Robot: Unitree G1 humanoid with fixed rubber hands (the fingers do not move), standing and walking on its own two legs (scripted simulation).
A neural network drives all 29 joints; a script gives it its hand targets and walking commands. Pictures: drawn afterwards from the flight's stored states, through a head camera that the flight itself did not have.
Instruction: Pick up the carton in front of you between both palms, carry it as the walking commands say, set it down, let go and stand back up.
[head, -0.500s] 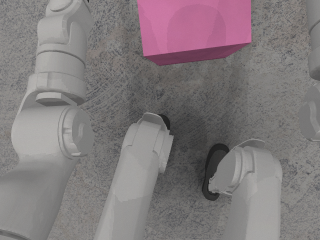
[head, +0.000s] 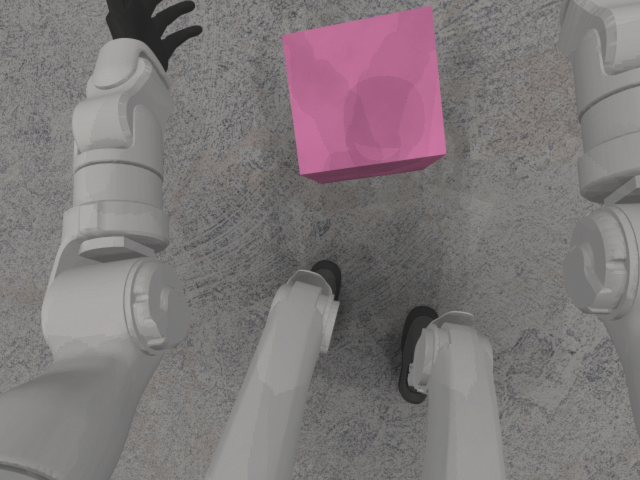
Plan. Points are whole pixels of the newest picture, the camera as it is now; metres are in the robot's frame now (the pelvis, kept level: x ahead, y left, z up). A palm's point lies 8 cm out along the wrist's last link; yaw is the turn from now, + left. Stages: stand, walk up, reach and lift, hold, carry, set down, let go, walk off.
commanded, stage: set down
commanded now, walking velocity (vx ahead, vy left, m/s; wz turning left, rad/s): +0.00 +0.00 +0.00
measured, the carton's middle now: (364, 114) +0.54 +0.10 -0.42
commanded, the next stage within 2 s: let go in 0.20 s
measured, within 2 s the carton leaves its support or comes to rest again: neither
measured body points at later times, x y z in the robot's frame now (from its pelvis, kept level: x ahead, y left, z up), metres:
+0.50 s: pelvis +0.03 +0.01 +0.13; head +0.32 +0.02 +0.47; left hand +0.46 +0.28 +0.01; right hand +0.54 -0.11 +0.01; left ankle +0.11 +0.12 -0.51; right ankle +0.06 -0.11 -0.51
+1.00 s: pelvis +0.09 +0.02 +0.21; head +0.22 +0.01 +0.64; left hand +0.29 +0.26 +0.13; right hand +0.38 -0.17 +0.11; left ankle +0.11 +0.12 -0.51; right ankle +0.06 -0.11 -0.51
